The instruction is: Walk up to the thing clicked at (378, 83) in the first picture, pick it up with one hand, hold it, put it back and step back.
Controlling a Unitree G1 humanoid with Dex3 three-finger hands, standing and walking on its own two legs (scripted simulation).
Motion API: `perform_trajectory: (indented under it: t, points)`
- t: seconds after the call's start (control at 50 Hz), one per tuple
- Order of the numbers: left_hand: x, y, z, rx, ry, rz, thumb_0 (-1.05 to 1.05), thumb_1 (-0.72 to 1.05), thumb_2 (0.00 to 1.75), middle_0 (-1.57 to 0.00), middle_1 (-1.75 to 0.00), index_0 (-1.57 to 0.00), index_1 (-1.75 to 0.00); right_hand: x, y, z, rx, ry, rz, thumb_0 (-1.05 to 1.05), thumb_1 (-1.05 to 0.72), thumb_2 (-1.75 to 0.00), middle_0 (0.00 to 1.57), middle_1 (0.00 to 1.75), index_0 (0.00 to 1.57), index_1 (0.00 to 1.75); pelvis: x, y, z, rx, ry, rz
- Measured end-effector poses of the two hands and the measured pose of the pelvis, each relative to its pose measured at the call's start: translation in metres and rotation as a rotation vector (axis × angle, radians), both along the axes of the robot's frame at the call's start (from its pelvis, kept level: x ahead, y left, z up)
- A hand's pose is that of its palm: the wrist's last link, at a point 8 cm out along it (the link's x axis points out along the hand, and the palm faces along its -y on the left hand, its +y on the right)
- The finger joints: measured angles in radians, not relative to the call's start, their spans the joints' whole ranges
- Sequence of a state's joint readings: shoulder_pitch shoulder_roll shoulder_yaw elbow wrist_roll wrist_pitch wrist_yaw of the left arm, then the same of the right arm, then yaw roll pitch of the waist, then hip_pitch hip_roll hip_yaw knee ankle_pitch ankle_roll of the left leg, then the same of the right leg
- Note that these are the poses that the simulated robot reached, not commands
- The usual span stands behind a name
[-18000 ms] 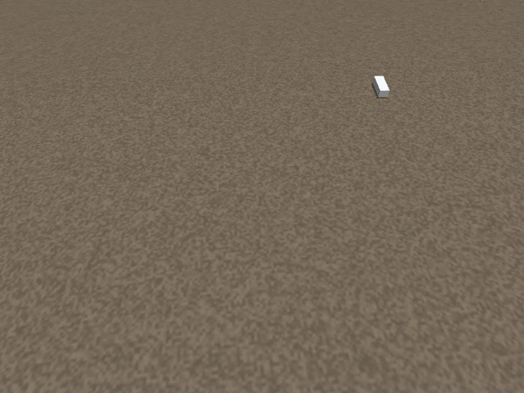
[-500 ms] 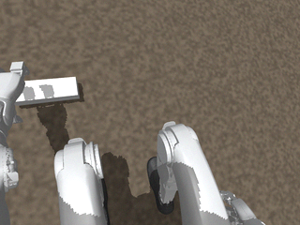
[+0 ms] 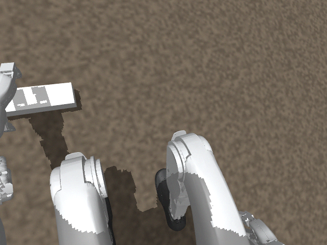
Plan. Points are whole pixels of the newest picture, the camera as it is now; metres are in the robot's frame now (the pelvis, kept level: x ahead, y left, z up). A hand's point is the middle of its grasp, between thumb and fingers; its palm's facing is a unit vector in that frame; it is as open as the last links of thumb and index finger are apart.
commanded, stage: rise first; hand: left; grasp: from above
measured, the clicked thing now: (38, 99) +0.50 +0.28 -0.30
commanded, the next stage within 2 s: approach in 0.60 s
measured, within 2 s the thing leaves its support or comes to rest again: neither
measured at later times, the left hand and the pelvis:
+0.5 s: hand (1, 106) +0.45 +0.32 -0.18, palm faces -0.47 -0.05 -0.88, open 14.1 cm; pelvis +0.00 +0.00 +0.00, yaw +0 degrees
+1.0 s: hand (22, 89) +0.48 +0.28 -0.17, palm faces -0.44 -0.02 -0.90, open 13.9 cm; pelvis +0.00 +0.00 +0.00, yaw +0 degrees
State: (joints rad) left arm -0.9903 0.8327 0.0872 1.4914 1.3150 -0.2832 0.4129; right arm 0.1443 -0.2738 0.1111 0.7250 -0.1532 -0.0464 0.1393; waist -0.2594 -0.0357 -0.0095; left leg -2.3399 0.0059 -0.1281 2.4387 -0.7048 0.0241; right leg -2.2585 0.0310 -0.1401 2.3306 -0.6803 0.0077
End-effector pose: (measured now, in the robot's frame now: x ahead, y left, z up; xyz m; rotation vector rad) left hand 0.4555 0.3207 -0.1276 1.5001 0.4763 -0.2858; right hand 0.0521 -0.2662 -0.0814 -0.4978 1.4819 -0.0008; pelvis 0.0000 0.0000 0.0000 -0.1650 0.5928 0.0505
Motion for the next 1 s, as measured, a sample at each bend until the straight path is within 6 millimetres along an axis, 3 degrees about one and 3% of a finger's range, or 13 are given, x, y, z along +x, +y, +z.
perform_trajectory:
  t: [0.32,0.8,0.9,1.0]
  points:
    - [0.005,0.003,-0.001,0.011,-0.009,0.006,0.0,-0.53,1.01,-0.08,-1.04,-0.08,-1.03,-0.007,0.006,0.002,-0.005,-0.01,-0.002,0.0,-0.91,-0.9,0.2,0.3,0.2,0.3,-0.002,0.002,-0.003,-0.011,-0.01,-0.002]
    - [0.005,0.0,0.008,0.012,-0.019,-0.022,0.0,-0.53,1.02,-0.08,-1.04,-0.08,-1.03,-0.003,0.004,0.004,0.003,-0.024,0.011,0.0,-0.91,-0.9,0.2,0.3,0.2,0.3,-0.002,0.001,0.0,-0.007,-0.007,-0.001]
    - [0.015,-0.012,0.012,0.017,-0.028,-0.044,0.0,-0.52,1.0,-0.08,-1.06,-0.09,-1.05,-0.004,0.005,0.006,0.001,-0.024,0.009,0.0,-0.91,-0.89,0.2,0.3,0.2,0.3,-0.002,0.001,0.001,-0.003,0.003,0.001]
    - [0.034,-0.042,0.011,0.0,-0.032,-0.085,0.0,-0.51,0.99,-0.08,-1.08,-0.1,-1.06,-0.009,0.005,0.01,-0.008,-0.029,-0.001,0.0,-0.91,-0.89,0.2,0.3,0.2,0.3,-0.003,0.0,0.003,-0.003,0.007,-0.002]
